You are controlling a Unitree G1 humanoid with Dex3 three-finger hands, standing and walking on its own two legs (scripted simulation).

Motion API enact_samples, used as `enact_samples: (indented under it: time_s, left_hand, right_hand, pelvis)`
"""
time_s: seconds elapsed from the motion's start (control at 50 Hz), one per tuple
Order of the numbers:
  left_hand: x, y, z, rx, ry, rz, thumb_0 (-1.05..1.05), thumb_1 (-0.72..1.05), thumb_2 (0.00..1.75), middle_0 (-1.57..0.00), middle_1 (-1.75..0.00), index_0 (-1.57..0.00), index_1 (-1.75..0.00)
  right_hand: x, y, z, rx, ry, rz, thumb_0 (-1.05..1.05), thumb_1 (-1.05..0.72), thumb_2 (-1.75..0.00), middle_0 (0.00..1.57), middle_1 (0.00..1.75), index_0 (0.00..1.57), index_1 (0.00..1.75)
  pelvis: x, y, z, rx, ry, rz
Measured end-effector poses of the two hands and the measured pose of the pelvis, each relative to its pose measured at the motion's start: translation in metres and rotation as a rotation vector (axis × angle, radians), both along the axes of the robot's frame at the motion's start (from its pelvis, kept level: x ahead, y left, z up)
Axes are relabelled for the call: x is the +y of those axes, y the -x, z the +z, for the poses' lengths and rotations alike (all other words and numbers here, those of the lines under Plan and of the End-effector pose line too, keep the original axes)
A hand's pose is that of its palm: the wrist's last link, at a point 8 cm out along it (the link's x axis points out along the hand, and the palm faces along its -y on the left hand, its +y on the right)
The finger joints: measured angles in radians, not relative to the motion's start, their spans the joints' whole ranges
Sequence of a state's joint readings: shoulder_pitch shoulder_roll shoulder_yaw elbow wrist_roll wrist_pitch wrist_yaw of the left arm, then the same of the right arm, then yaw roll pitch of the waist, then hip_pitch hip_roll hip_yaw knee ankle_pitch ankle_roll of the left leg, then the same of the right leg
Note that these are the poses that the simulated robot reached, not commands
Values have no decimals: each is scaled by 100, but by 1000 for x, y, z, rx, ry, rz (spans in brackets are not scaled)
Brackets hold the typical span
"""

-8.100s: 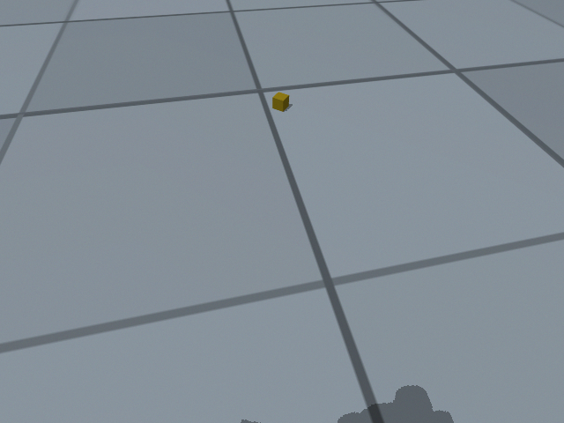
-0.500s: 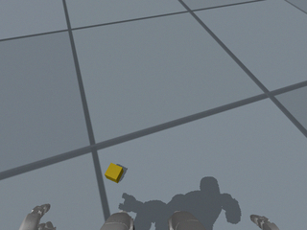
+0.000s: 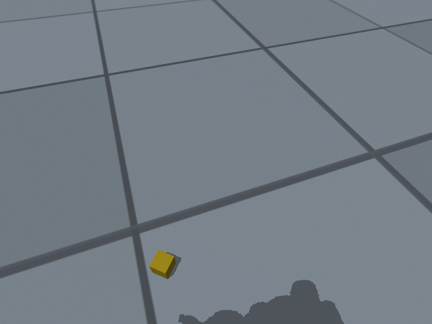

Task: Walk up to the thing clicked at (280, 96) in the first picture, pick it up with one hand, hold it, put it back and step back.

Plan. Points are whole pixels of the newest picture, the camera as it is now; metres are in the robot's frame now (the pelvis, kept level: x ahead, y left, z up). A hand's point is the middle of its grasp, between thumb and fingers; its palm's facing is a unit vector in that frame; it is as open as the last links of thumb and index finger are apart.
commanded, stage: walk up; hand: left
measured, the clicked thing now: (163, 264) +0.47 +0.23 -0.73
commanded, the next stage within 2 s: none
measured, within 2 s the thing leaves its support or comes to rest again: neither
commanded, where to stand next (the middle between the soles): +0.08 -0.01 m, yaw +0 degrees
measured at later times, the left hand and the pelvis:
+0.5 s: hand out of the picture +0.10 +0.27 -0.15, palm faces -0.02 -0.93 -0.37, open 7.4 cm; pelvis +0.03 +0.00 +0.00, yaw +0 degrees
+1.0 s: hand out of the picture +0.15 +0.27 -0.17, palm faces -0.01 -0.92 -0.40, open 7.4 cm; pelvis +0.07 +0.00 -0.02, yaw -2 degrees
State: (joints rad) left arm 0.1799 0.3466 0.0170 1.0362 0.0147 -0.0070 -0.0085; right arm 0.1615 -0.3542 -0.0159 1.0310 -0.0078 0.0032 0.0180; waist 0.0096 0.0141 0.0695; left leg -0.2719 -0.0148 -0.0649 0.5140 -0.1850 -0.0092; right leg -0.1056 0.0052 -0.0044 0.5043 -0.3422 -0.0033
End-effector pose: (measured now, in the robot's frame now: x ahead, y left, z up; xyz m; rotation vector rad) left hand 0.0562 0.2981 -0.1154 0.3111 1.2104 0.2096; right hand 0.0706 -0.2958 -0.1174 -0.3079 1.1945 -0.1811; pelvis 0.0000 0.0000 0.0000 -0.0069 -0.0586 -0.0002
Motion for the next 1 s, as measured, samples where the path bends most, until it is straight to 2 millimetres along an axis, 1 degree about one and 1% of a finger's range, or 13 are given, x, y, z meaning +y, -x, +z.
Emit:
enact_samples:
  time_s: [0.16,0.22,0.3,0.4,0.52,0.58,0.62,0.68,0.74,0.78,0.86,0.94,1.0]
  left_hand:
    - [7,-42,9,-80,4,-11,1,90,90,-21,-30,-20,-30]
    - [10,-52,12,-91,3,-15,0,90,90,-21,-30,-20,-30]
    - [12,-55,13,-83,1,-15,0,91,90,-21,-30,-20,-30]
    - [16,-50,10,-65,-1,-23,0,91,90,-21,-30,-20,-30]
    - [15,-34,5,-12,-33,-13,0,91,90,-21,-30,-20,-30]
    - [11,-22,6,15,-38,5,0,91,90,-21,-30,-20,-30]
    - [11,-12,8,47,-40,28,0,91,90,-21,-30,-20,-30]
    - [14,-1,8,116,-47,49,0,90,90,-21,-30,-20,-30]
    - [21,-1,-1,175,-51,67,0,90,90,-21,-30,-20,-30]
    - [26,-9,-11,191,-50,83,1,90,90,-21,-30,-20,-30]
    - [24,-44,-16,140,-44,74,1,91,90,-21,-30,-20,-30]
    - [18,-77,-13,51,-43,29,1,91,90,-21,-30,-20,-30]
    - [13,-88,-10,7,-57,1,0,91,90,-21,-30,-20,-30]
  right_hand:
    - [9,-15,10,-21,5,2,1,-91,-90,20,30,20,30]
    - [10,-22,13,-30,12,1,1,-91,-90,20,30,20,30]
    - [10,-29,16,-41,17,-2,1,-91,-90,20,30,20,30]
    - [6,-33,17,-60,14,-4,1,-91,-90,20,30,20,30]
    - [-15,-24,8,-16,19,-18,1,-90,-90,20,30,20,30]
    - [-23,-28,5,28,29,-16,1,-91,-90,20,30,20,30]
    - [-24,-38,5,40,36,-2,1,-91,-90,20,30,20,30]
    - [-21,-62,5,37,39,24,1,-91,-90,20,30,20,30]
    - [-13,-92,0,17,44,46,1,-91,-90,20,30,20,30]
    - [-7,-110,-6,-14,53,47,1,-91,-90,20,30,20,30]
    - [9,-136,-7,-78,35,36,1,-91,-90,20,30,20,30]
    - [15,-153,-5,-135,18,43,1,-91,-90,20,30,20,30]
    - [11,-159,-7,-184,6,52,1,-90,-90,20,30,20,30]
  pelvis:
    - [5,-7,7,10,8,6]
    - [7,-9,8,13,8,6]
    - [8,-11,10,17,7,5]
    - [9,-18,7,22,-3,2]
    - [-2,-35,0,33,-8,5]
    - [-6,-48,-1,32,5,6]
    - [-5,-56,0,27,-1,2]
    - [-1,-69,0,21,-5,5]
    - [5,-82,-8,15,-2,9]
    - [10,-89,-16,3,-6,8]
    - [11,-88,-16,-8,-16,6]
    - [7,-80,-16,-6,-18,-15]
    - [0,-69,-20,-2,-19,-26]
